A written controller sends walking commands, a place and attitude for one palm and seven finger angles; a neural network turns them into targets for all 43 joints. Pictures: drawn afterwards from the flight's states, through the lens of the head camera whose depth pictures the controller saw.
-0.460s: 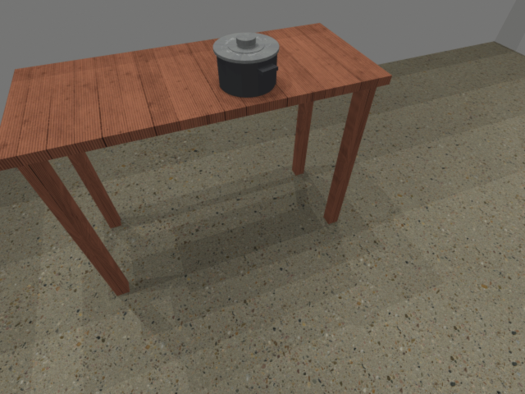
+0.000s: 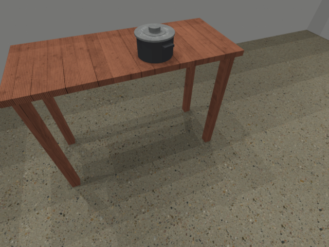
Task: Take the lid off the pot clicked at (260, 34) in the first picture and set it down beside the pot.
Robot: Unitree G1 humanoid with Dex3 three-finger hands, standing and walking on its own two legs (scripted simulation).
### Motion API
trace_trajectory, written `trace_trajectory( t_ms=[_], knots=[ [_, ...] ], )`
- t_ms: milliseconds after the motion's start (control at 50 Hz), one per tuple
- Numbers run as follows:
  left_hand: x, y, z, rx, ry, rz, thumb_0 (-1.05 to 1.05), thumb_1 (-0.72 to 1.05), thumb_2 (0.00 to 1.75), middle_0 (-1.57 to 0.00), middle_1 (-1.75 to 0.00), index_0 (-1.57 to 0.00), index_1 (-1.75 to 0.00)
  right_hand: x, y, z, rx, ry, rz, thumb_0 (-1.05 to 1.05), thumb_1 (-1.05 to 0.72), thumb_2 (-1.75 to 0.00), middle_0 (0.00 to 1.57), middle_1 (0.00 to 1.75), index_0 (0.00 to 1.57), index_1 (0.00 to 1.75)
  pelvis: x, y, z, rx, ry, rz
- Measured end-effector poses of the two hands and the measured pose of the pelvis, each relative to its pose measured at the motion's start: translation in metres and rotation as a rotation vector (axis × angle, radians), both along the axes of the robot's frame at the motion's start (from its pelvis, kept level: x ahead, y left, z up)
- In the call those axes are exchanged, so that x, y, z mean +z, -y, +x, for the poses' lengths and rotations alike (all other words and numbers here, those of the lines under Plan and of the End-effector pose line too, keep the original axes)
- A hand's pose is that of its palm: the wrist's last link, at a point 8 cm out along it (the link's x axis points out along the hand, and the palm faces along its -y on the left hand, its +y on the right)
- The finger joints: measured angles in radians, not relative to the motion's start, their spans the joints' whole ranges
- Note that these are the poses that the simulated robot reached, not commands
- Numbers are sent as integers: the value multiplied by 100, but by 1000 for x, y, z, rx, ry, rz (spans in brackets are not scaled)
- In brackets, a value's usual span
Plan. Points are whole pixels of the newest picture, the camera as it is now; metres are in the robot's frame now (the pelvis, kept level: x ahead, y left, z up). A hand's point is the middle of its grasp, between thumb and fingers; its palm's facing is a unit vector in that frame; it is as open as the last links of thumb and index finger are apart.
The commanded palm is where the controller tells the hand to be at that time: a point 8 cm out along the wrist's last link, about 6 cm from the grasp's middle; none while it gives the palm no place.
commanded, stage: look at it before walking up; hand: left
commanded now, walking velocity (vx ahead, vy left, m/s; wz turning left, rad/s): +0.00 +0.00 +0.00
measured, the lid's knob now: (154, 27) +0.95 +0.10 +0.12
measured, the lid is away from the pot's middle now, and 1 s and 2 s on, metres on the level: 0.00 0.00 0.00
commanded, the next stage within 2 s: walk to a spot facing it in 0.18 s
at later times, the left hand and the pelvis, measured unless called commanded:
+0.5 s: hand out of the picture +0.05 +0.24 -0.17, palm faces -0.06 -0.95 -0.31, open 7.4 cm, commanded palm none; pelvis -0.01 +0.00 -0.01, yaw -4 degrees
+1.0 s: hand out of the picture +0.05 +0.15 -0.16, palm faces -0.22 -0.94 -0.28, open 7.4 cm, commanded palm none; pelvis -0.02 -0.03 +0.00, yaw -19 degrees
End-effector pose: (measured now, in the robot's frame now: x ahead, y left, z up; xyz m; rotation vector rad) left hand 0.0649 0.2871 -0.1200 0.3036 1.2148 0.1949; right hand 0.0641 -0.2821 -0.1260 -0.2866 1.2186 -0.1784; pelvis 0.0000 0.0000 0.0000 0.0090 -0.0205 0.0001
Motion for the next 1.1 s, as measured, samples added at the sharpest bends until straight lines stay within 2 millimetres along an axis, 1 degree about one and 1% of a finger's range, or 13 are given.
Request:
trace_trajectory(
  t_ms=[320, 440, 520, 600, 700, 720, 760, 820, 880, 1000, 1100],
  knots=[
    [-3, -3, -10, 8, -26, -8, 1, 91, 90, -20, -30, -20, -30, 0, -4, -7, -1, -20, -2, 1, -91, -89, 20, 30, 20, 30, 1, -4, -2, 0, -1, -1],
    [-7, -1, -13, 1, -55, -7, 1, 91, 90, -20, -30, -20, -30, -3, -8, -10, -35, 0, 1, 1, -91, -89, 20, 30, 20, 30, -2, -5, -4, -42, -7, 3],
    [-13, 9, -15, -24, -86, -20, 1, 91, 90, -20, -30, -20, -30, -10, -16, -21, -84, 11, 28, 0, -91, -89, 20, 30, 20, 30, -7, -3, -7, -83, -11, 13],
    [-20, 24, -15, -53, -103, -32, 1, 91, 90, -20, -30, -20, -30, -23, -19, -39, -134, 4, 66, 0, -91, -89, 20, 30, 20, 30, -14, 4, -12, -127, -8, 37],
    [-25, 51, -16, -91, -111, -25, 1, 91, 90, -20, -30, -20, -30, -47, -8, -59, -207, -8, 117, 1, -91, -89, 20, 30, 20, 30, -27, 21, -15, -190, 1, 39],
    [-24, 57, -17, -95, -107, -24, 1, 91, 90, -20, -30, -20, -30, -49, -6, -62, -218, -17, 121, 1, -91, -89, 20, 30, 20, 30, -27, 24, -16, -190, -3, 37],
    [-20, 66, -20, -93, -105, -24, 1, 91, 90, -20, -30, -20, -30, -47, -2, -66, -233, -33, 126, 1, -91, -89, 20, 30, 20, 30, -23, 28, -18, -200, -10, 39],
    [-12, 77, -24, -101, -124, -32, 1, 91, 90, -20, -30, -20, -30, -37, 5, -69, -256, -25, 126, 1, -91, -89, 20, 30, 20, 30, -13, 33, -21, -232, -24, 44],
    [-7, 84, -23, -127, -139, -39, 1, 91, 90, -21, -30, -20, -30, -27, 12, -69, -285, 4, 115, 1, -91, -89, 20, 30, 20, 30, -7, 36, -22, -268, -38, 51],
    [-2, 86, -6, -179, -120, -45, 1, 91, 90, -21, -30, -21, -30, -16, 22, -69, -330, 55, 83, 1, -91, -89, 20, 30, 20, 30, -2, 34, -19, -334, -55, 44],
    [-1, 80, 15, -226, -90, -56, 1, 91, 90, -21, -30, -20, -30, -5, 20, -63, -357, 104, 63, 1, -91, -89, 20, 30, 20, 30, 0, 26, -8, -390, -64, 35]
  ],
)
